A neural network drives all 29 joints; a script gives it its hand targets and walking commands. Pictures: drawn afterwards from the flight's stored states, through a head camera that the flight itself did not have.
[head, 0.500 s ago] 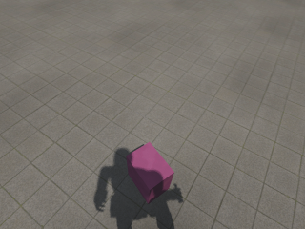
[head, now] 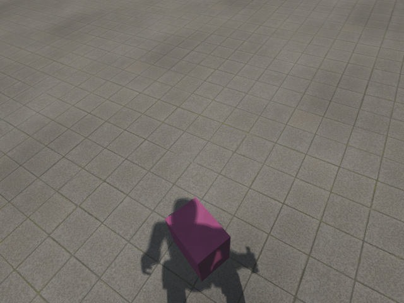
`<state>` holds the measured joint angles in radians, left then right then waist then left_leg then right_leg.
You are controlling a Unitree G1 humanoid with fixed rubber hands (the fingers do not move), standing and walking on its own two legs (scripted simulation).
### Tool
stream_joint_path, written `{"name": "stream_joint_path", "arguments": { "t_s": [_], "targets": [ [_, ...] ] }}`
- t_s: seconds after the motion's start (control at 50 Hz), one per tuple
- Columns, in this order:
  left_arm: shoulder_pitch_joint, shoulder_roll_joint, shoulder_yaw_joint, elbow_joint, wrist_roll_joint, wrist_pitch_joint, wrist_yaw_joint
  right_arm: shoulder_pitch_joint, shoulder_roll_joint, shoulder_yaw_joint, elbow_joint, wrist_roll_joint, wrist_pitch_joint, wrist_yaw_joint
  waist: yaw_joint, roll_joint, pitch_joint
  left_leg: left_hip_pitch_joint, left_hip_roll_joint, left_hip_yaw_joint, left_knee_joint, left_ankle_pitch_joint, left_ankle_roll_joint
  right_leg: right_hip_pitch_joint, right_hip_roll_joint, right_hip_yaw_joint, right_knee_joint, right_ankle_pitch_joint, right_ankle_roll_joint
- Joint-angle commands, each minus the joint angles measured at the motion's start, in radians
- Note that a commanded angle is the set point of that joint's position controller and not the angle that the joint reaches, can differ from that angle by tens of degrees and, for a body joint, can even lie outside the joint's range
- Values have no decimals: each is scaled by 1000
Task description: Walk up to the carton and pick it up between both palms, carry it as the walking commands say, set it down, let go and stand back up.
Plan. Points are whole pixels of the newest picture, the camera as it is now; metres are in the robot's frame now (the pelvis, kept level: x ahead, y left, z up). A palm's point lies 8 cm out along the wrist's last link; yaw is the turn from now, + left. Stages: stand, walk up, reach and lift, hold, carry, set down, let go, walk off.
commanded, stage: walk up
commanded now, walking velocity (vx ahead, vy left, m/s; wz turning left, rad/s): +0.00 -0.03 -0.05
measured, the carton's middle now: (198, 239) +0.48 +0.08 -0.63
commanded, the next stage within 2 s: none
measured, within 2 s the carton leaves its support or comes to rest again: neither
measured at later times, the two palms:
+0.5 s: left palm out of the picture +0.05 +0.19 -0.10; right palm out of the picture +0.05 -0.30 -0.12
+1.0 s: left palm out of the picture +0.01 +0.27 -0.15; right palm out of the picture +0.03 -0.21 -0.07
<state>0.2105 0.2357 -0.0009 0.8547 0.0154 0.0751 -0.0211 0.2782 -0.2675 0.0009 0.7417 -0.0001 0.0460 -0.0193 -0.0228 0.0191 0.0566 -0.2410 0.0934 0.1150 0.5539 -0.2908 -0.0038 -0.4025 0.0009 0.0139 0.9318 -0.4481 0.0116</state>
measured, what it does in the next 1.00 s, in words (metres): steps on the spot: left foot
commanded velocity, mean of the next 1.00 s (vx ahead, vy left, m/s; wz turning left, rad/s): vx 0.01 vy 0.04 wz -0.01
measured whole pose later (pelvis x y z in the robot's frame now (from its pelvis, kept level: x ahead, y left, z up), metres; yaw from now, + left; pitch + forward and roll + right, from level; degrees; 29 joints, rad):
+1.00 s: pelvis -0.05 +0.05 +0.01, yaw +0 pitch +0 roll -3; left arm 0.24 0.20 0.00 0.88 0.02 0.06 0.02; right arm 0.28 -0.24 0.00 0.76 0.00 0.00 0.00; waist 0.01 -0.08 0.06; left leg -0.22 0.00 0.09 0.44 -0.23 0.07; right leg -0.34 -0.02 0.01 0.83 -0.33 -0.01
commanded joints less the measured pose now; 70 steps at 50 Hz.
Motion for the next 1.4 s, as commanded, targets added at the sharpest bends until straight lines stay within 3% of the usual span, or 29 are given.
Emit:
{"name": "stream_joint_path", "arguments": {
  "t_s": [0.0, 0.02, 0.04, 0.06, 0.1, 0.12, 0.24, 0.3, 0.36, 0.44, 0.52, 0.6, 0.62, 0.64, 0.66, 0.68, 0.72, 0.74, 0.86, 0.96, 1.02, 1.04, 1.1, 1.22, 1.28, 1.32, 1.34, 1.36, 1.38],
  "targets": [
    [115, 78, 36, -19, -1, -53, 8, -126, -105, -89, -24, -27, -6, -2, 97, 88, -39, -38, 79, 6, -46, 133, 27, 210, -6, -54, -518, 275, -5],
    [118, 115, 46, -20, 8, -75, 15, -29, -25, -64, -1, -25, -2, 9, 82, -90, -62, -77, -19, 27, 70, -78, 2, 259, -141, 129, -630, 402, -17],
    [115, 178, 56, -41, 19, -87, 20, 11, -3, -50, -6, -15, 11, 11, 76, -252, -70, -133, -80, -60, 178, -275, -21, 222, -328, 423, -731, 513, -76],
    [77, 188, 59, -40, 21, -83, 25, 27, -27, -54, 11, -5, 28, 10, 51, -238, -62, -76, -62, -137, 189, -301, -6, 148, -330, 414, -749, 447, -112],
    [-3, 166, 52, -53, 25, -73, 30, 16, -57, -66, 31, -13, 35, 16, 40, -205, -16, -95, -68, -142, 261, -229, -3, 91, -265, 323, -758, 151, -126],
    [-18, 163, 51, -59, 23, -76, 34, 26, -68, -70, 41, -12, 36, 18, 37, -202, -3, -101, -63, -134, 276, -188, -1, 100, -241, 299, -752, 123, -124],
    [85, 113, 57, -44, 7, -100, 45, 34, -30, -58, 51, -4, 15, 16, 77, -181, -178, -107, -76, -142, 189, -173, 3, 400, -244, 234, -655, 608, -145],
    [91, 130, 65, -40, 11, -97, 50, 7, -28, -49, 38, 6, 8, 10, 96, -186, -203, -110, -78, -136, 124, -209, 2, 450, -271, 253, -634, 671, -170],
    [235, 256, 97, -31, 18, -80, 85, -32, -104, -76, 7, -13, 40, 27, 136, -104, -159, -308, -68, -176, 356, -258, -29, 509, -467, 473, -589, 670, -210],
    [137, 205, 87, -45, 21, -68, 83, -64, -77, -67, -9, -22, 48, 43, 98, -142, -70, -268, -67, -168, 397, -169, -21, 283, -360, 359, -681, 330, -177],
    [91, 218, 91, -48, 35, -58, 71, -46, -71, -58, -15, -17, 51, 54, 77, -220, -38, -152, -83, -120, 278, -150, -24, 138, -314, 293, -741, 98, -165],
    [-36, 207, 102, -62, 32, -45, 56, 84, -41, -46, 21, -8, 29, 47, -12, -285, -41, 99, -86, -55, -11, -24, -4, -15, -237, 171, -699, -14, -119],
    [-49, 187, 97, -68, 25, -41, 49, 136, -41, -57, 40, -14, 22, 42, -46, -261, -55, 167, -94, -25, -103, 47, 7, -42, -210, 137, -673, -47, -107],
    [-19, 87, 59, -42, 12, -38, 40, 131, -36, -49, 48, -19, -5, 24, -51, -196, -93, 240, -10, -113, -236, 69, 13, -58, -93, 45, -557, -43, -88],
    [1, 26, 44, -63, 10, -37, 31, 144, -133, -70, 35, -37, -23, 20, -45, 57, -79, 136, 208, -382, -402, -139, 40, -75, 2, -38, -384, -2, -39],
    [-1, 40, 51, -69, 12, -26, 29, 68, -169, -82, 7, -44, -29, 15, 0, 126, 10, -29, 291, -491, -500, -309, 65, -73, -8, 37, -255, 7, -21],
    [42, 67, 60, -50, 6, -24, 21, -71, -125, -69, -18, -37, -37, 14, 53, 85, 54, -132, 232, -379, -455, -275, 72, 3, -37, 78, -156, 77, -25],
    [61, 69, 59, -32, 4, -23, 19, -92, -105, -66, -23, -37, -47, 9, 46, 98, 47, -102, 213, -347, -439, -213, 86, 0, -39, 55, -94, 109, -18],
    [80, 62, 67, 2, 9, -16, 21, -8, -52, -41, 15, -22, -65, -11, 11, 115, -22, 76, 146, -268, -361, 101, 17, -18, -31, 30, -77, 128, 5],
    [103, 65, 77, 5, 8, -18, 24, 98, -95, -62, 38, -17, -63, -16, -21, 143, -136, 293, 198, -279, -238, 552, 2, -81, -17, 31, -49, 74, 30],
    [70, 82, 77, 6, 13, -19, 9, 151, -119, -79, 62, -23, -60, -13, -51, 143, -137, 316, 227, -392, -361, -71, 39, -181, -43, 54, 55, 125, 12],
    [49, 88, 77, 2, 16, -21, 7, 113, -120, -79, 50, -26, -60, -11, -45, 139, -91, 271, 227, -400, -388, -150, 55, -192, -47, 52, 64, 139, 17],
    [40, 86, 72, 2, 18, -29, 5, 83, -119, -79, 47, -30, -70, -7, -29, 115, -36, 205, 218, -363, -397, -92, 70, -157, -58, 43, 39, 166, 26],
    [-36, 63, 48, -35, 14, -59, 3, 97, -117, -88, 69, -37, -78, 0, -60, 149, -58, 244, 195, -253, -354, -21, 171, -113, -61, -35, -167, 85, 14],
    [4, 39, 39, -41, 12, -74, 7, 45, -121, -92, 71, -36, -66, 5, -32, 159, -86, 173, 160, -185, -287, 57, 169, 42, -40, -89, -329, 46, 4],
    [108, 8, 36, -1, 6, -92, 21, 20, -104, -95, 75, -25, -55, 10, 33, 118, -127, 136, 117, -132, -195, 237, 136, 211, -5, -146, -566, 235, 0],
    [122, 36, 43, 16, 13, -106, 38, 48, -33, -69, 78, -6, -55, 1, 53, 21, -116, 136, 67, -110, -93, 458, 97, 249, -76, -38, -655, 424, -9],
    [138, 91, 59, 12, 9, -119, 44, 69, 0, -57, 67, 3, -59, 2, 47, -94, -195, 93, 16, -87, -37, 350, 55, 321, -164, 55, -571, 786, -37],
    [132, 120, 63, 14, 11, -117, 42, 86, 5, -53, 58, -2, -55, 6, 41, -193, -224, 65, -46, -65, -59, 75, 28, 363, -224, 159, -558, 881, -75]
  ]
}}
